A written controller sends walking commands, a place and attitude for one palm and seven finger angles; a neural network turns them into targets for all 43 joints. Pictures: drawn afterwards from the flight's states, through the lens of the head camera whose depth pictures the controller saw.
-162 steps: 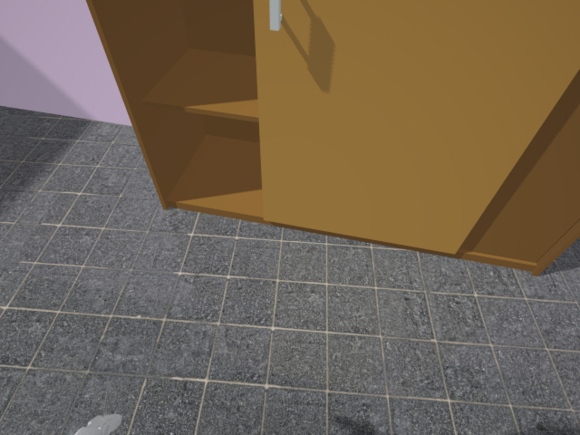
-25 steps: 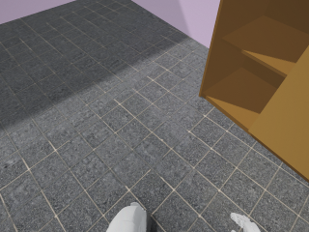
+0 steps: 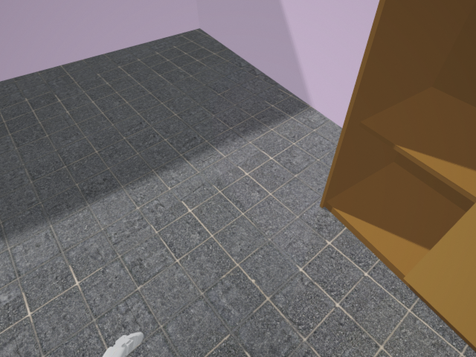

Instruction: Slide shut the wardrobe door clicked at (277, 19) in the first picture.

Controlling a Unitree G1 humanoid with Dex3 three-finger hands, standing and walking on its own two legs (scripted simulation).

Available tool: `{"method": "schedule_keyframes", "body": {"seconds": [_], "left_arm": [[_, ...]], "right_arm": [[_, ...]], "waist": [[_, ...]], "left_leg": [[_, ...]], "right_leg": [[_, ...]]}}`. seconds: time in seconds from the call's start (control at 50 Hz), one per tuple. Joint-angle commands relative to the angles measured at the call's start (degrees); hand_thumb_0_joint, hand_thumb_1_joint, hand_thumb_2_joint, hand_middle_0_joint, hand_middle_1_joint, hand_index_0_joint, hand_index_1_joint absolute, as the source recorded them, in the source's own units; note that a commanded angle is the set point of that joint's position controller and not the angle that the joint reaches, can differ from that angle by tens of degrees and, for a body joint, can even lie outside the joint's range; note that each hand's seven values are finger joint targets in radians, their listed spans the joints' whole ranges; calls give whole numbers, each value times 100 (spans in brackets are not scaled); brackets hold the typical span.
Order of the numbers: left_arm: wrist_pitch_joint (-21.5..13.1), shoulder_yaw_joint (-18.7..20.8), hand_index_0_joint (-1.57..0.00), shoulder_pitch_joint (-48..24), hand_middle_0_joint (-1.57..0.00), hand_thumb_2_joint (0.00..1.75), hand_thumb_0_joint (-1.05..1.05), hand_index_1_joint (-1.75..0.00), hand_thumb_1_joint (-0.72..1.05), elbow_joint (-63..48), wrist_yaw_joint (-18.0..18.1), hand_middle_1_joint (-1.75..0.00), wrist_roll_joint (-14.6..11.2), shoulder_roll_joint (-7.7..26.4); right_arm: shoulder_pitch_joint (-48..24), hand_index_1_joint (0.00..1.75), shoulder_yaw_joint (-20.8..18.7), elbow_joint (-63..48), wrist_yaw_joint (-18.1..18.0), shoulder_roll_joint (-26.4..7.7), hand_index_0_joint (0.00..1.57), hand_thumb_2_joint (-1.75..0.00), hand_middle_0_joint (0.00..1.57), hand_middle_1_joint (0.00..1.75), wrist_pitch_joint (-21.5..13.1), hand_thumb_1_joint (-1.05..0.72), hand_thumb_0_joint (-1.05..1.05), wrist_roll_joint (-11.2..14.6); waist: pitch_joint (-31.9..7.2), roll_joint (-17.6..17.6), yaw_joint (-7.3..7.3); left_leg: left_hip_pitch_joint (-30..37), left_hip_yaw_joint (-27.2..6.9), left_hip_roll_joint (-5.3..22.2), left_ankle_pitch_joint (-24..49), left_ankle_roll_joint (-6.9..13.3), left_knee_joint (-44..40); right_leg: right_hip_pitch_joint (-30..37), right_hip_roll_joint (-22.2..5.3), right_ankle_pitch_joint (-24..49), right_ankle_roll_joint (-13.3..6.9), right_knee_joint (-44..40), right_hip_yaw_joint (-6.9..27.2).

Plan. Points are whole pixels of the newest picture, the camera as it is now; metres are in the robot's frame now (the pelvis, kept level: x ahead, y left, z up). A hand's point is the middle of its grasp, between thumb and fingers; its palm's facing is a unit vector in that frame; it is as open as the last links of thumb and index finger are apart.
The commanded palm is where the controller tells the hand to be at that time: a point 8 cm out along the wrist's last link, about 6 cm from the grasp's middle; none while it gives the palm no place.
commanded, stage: walk to a spot facing it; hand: right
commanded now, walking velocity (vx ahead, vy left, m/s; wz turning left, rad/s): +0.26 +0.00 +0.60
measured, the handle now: out of the picture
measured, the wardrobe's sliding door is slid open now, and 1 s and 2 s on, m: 0.47 0.47 0.47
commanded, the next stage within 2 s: turn to face it in 0.36 s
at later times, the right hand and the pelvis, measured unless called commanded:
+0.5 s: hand (300, 272) +0.34 -0.13 -0.17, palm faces -0.34 +0.92 -0.19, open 7.4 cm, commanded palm none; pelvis +0.16 +0.01 -0.01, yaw +18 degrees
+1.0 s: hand (323, 272) +0.34 -0.19 -0.18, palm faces -0.09 +0.98 -0.17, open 7.4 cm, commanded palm none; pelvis +0.23 -0.01 +0.00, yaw +7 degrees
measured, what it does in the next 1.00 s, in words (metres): walks ahead: left foot, then right foot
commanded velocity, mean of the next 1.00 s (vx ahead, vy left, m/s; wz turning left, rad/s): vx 0.02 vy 0.00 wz -0.08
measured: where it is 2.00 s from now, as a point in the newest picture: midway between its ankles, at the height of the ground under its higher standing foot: outside the picture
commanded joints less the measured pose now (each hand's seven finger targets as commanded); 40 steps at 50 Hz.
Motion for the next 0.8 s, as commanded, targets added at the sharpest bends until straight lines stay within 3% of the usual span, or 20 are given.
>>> {"method": "schedule_keyframes", "body": {"seconds": [0.0, 0.02, 0.04, 0.08, 0.12, 0.18, 0.28, 0.34, 0.38, 0.4, 0.42, 0.44, 0.46, 0.48, 0.5, 0.52, 0.56, 0.6, 0.7, 0.78], "left_arm": [[-95, 370, -20, 1911, -20, 90, 0, -30, 90, 160, 207, -30, 61, 1480], [-105, 290, -20, 1599, -20, 90, 0, -30, 90, 87, 213, -30, 16, 1200], [-145, 222, -20, 1252, -20, 90, 0, -30, 90, 1, 208, -30, -7, 972], [-204, 138, -20, 912, -20, 90, 0, -30, 90, 31, 232, -30, -15, 693], [-225, 101, -20, 1001, -20, 90, 0, -30, 90, 100, 268, -30, -48, 594], [-208, 152, -20, 1151, -20, 90, 0, -30, 90, 211, 303, -30, -43, 581], [-89, 182, -20, 1335, -20, 90, 0, -30, 90, 367, 307, -30, -16, 717], [11, 240, -20, 1468, -20, 90, 0, -30, 90, 428, 292, -30, 9, 779], [48, 286, -20, 1370, -20, 90, 0, -30, 90, 401, 293, -30, 4, 864], [66, 312, -20, 1340, -20, 90, 0, -30, 90, 379, 284, -30, -2, 956], [81, 345, -20, 1218, -20, 90, 0, -30, 90, 318, 269, -30, -25, 1082], [92, 342, -20, 1207, -20, 90, 0, -30, 90, 266, 240, -30, -63, 1102], [119, 262, -20, 1387, -20, 90, 0, -30, 90, 226, 187, -30, -144, 834], [114, 163, -20, 1538, -20, 90, 0, -30, 90, 119, 223, -30, -185, 388], [174, 143, -20, 1173, -20, 90, 0, -30, 90, 51, 299, -30, -186, 429], [211, 117, -20, 1203, -20, 90, 0, -30, 90, 95, 288, -30, -146, 343], [366, 100, -20, 1367, -20, 90, 0, -30, 90, 424, 259, -30, -58, 339], [499, 34, -20, 1820, -20, 90, 0, -30, 90, 649, 243, -30, -54, 168], [543, 68, -20, 1336, -20, 90, 0, -30, 90, 426, 137, -30, -70, 171], [478, 115, -20, 901, -20, 90, 0, -30, 90, 208, 68, -30, -67, 173]], "right_arm": [[-515, 30, -105, -651, 23, -459, 20, -90, 20, 30, -149, -90, 0, -8], [-735, 30, -149, -605, 69, -499, 20, -90, 20, 30, -148, -90, 0, -20], [-706, 30, -143, -547, 133, -460, 20, -90, 20, 30, -136, -90, 0, -37], [-289, 30, -144, -355, 162, -199, 20, -90, 20, 30, 17, -90, 0, -79], [-140, 30, -138, -307, 154, -100, 20, -90, 20, 30, 137, -90, 0, -73], [-235, 30, -143, -344, 159, 42, 20, -90, 20, 30, 233, -90, 0, -78], [-979, 30, -86, -542, 183, 110, 20, -90, 20, 30, 293, -90, 0, -59], [-1372, 30, -74, -676, 163, 84, 20, -90, 20, 30, 286, -90, 0, -47], [-1371, 30, -82, -734, 149, 10, 20, -90, 20, 30, 255, -90, 0, -51], [-1242, 30, -91, -729, 139, -56, 20, -90, 20, 30, 223, -90, 0, -61], [-846, 30, -107, -654, 122, -152, 20, -90, 20, 30, 177, -90, 0, -68], [-285, 30, -139, -498, 81, -345, 20, -90, 20, 30, 102, -90, 0, -90], [344, 30, -228, -314, -8, -834, 20, -90, 20, 30, 0, -90, 0, -125], [728, 30, -286, -180, -94, -1322, 20, -90, 20, 30, -56, -90, 0, -16], [603, 30, -234, -232, -162, -1300, 20, -90, 20, 30, -19, -90, 0, 81], [156, 30, -188, -332, -201, -1162, 20, -90, 20, 30, -8, -90, 0, 47], [-831, 30, 16, -506, -272, -584, 20, -90, 20, 30, 5, -90, 0, 44], [-1335, 30, 99, -572, -269, -432, 20, -90, 20, 30, -9, -90, 0, 0], [-1121, 30, 30, -527, -257, -536, 20, -90, 20, 30, 108, -90, 0, -4], [-971, 30, -80, -523, -286, -654, 20, -90, 20, 30, 131, -90, 0, -38]], "waist": [[-416, -1641, 990], [4, -876, 843], [218, -469, 637], [330, -673, 281], [235, -809, 214], [151, -827, 207], [384, -1076, 386], [452, -1115, 530], [367, -1148, 437], [179, -1106, 356], [-85, -1135, 129], [-426, -838, -147], [-1068, 175, -373], [-1780, 1214, -321], [-1741, 506, -365], [-1519, 925, -139], [-494, 215, 336], [-168, 299, 669], [125, 760, 400], [124, 836, 262]], "left_leg": [[-3195, -13, 312, -1143, 8, 3554], [-3287, -85, 574, -632, 2, 3996], [-3245, -8, 781, -216, -37, 4071], [-2853, 101, 875, 419, -162, 4101], [-2704, 228, 867, 657, -271, 4064], [-2879, 484, 839, 827, -362, 3692], [-2754, 841, 795, 934, -369, 2343], [-2435, 1012, 652, 703, -264, 1667], [-2129, 1015, 574, 575, -119, 1272], [-1762, 1093, 439, 484, -39, 1044], [-1218, 1191, 284, 545, 38, 725], [-208, 1223, 198, 1093, 100, 110], [1620, 155, 1179, 3162, 401, -87], [2693, -2037, 2893, 6294, 1247, -13], [2071, -1596, 2940, 6271, 1482, -300], [1543, -1590, 2732, 5133, 1377, -553], [-109, -570, 2245, 3334, 980, -1096], [-1013, 195, 2046, 2306, 769, -1351], [-777, 429, 2125, 1278, 728, -1506], [-458, 571, 2329, 1727, 660, -1057]], "right_leg": [[2852, -2687, -1385, -1018, -2091, 3126], [2266, -2468, -1326, -1001, -2172, 2737], [1944, -2247, -807, -880, -2184, 2132], [1531, -1747, 493, -490, -2104, 794], [1486, -1512, 1898, -448, -1896, 50], [1810, -1453, 3268, -512, -1628, -489], [2029, -1444, 3699, -644, -1393, -961], [2124, -1563, 3706, -693, -1168, -1063], [2242, -1686, 4126, -673, -822, -1125], [2295, -1703, 4537, -633, -435, -1178], [2327, -1663, 4878, -543, 195, -1277], [1930, -1524, 4796, -373, 1200, -1300], [478, -1149, 2619, -93, 2687, -1250], [-1078, -115, -2272, 218, 4470, -735], [-954, -182, -2369, 85, 4681, 345], [-1024, -208, -2032, 72, 4746, 529], [-531, -396, -1220, 56, 4189, 542], [-4, -387, -1032, 68, 3285, 467], [-200, -189, -1091, 90, 2330, 78], [-127, -154, -1098, 98, 1368, -97]]}}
